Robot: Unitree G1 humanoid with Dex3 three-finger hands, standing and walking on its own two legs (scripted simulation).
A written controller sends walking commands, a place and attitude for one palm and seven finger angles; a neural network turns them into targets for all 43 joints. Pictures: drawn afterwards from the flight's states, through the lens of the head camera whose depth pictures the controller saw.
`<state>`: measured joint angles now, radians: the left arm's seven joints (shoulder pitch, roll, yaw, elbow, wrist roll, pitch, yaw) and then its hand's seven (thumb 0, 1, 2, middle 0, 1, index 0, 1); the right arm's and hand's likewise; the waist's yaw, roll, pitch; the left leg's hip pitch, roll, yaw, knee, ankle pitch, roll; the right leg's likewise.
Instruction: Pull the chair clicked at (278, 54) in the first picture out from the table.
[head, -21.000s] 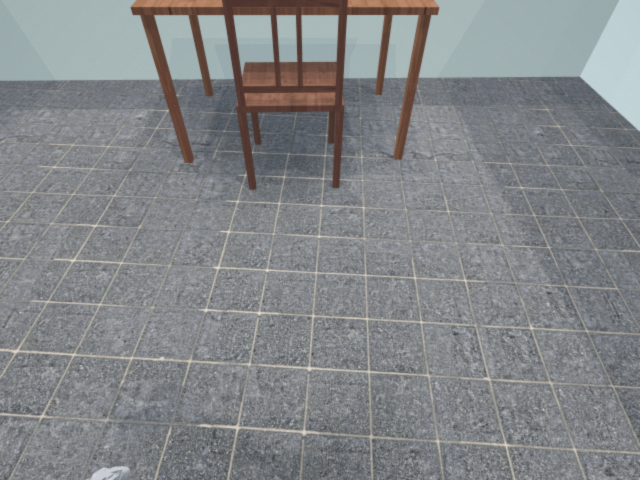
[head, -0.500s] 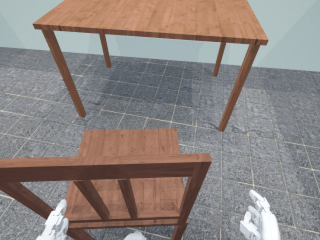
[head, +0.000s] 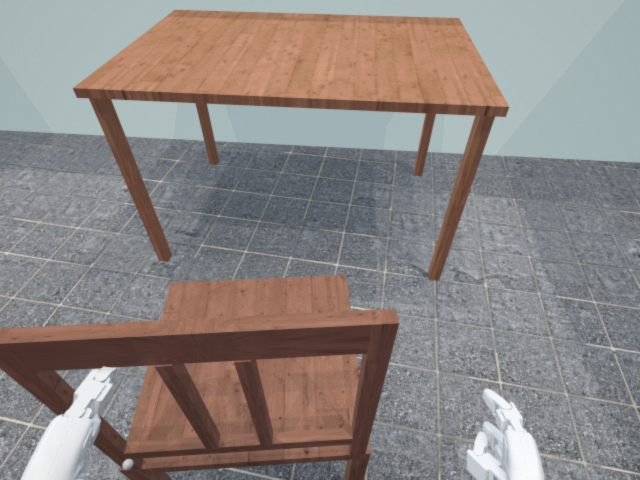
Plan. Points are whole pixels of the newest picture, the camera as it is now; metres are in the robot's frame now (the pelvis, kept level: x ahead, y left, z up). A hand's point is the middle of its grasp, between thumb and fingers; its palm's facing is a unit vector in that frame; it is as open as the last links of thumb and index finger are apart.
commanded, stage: draw the hand back to the body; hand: left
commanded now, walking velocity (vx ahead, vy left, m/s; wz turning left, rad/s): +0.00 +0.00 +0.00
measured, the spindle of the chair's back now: (193, 407) +0.23 +0.20 -0.06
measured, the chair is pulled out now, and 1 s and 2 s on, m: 0.60 0.58 0.56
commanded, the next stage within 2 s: step back with the hand held close in 0.92 s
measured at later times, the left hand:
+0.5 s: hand (102, 430) +0.15 +0.24 +0.07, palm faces +0.25 -0.84 -0.49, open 8.8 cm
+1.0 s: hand (128, 424) +0.16 +0.22 +0.07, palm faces +0.21 -0.83 -0.51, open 6.7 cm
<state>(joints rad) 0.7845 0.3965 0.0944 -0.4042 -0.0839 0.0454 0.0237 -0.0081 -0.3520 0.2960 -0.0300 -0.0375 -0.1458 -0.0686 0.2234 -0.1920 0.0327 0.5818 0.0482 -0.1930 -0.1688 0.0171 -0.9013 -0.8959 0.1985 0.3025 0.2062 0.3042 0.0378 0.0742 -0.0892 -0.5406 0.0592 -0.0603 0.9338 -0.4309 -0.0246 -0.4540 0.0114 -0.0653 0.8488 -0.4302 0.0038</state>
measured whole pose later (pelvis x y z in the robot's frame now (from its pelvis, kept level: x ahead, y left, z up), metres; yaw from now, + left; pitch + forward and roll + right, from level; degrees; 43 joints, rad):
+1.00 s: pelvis +0.05 -0.03 +0.03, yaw +2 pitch -4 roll +1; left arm 0.65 0.47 0.08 -0.37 -0.09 0.31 0.12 0.02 0.89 0.90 -0.21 -0.30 -0.38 -0.33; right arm 0.17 -0.24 0.06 0.75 0.07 -0.30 -0.11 0.02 -0.90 -0.90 0.20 0.30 0.21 0.30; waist 0.12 0.08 0.07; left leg -0.19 0.03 -0.07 0.58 -0.33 -0.06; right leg -0.13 -0.01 -0.09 0.59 -0.40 -0.03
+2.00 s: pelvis -0.16 +0.02 +0.03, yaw +2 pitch -2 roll -1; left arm 0.55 0.44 0.43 -0.52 -0.05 -0.19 0.15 0.01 0.88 0.90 -0.21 -0.30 -0.22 -0.30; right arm 0.21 -0.21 0.01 0.70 0.01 -0.13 -0.10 0.02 -0.90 -0.90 0.20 0.30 0.21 0.30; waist 0.07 0.03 0.01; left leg -0.44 0.01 0.00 0.80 -0.37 0.00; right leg -0.31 -0.01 0.00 0.60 -0.26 0.01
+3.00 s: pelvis -0.19 +0.02 +0.04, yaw +4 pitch -1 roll -1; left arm 0.31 0.18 0.00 0.86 0.01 0.06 0.03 0.00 0.99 0.90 -0.20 -0.30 -0.20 -0.30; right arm 0.25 -0.17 0.02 0.92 -0.02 0.01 0.00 0.01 -0.91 -0.90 0.20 0.30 0.21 0.30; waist -0.01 -0.03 0.04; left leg -0.35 0.00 -0.03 0.55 -0.18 0.01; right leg -0.21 0.00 -0.06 0.54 -0.31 -0.01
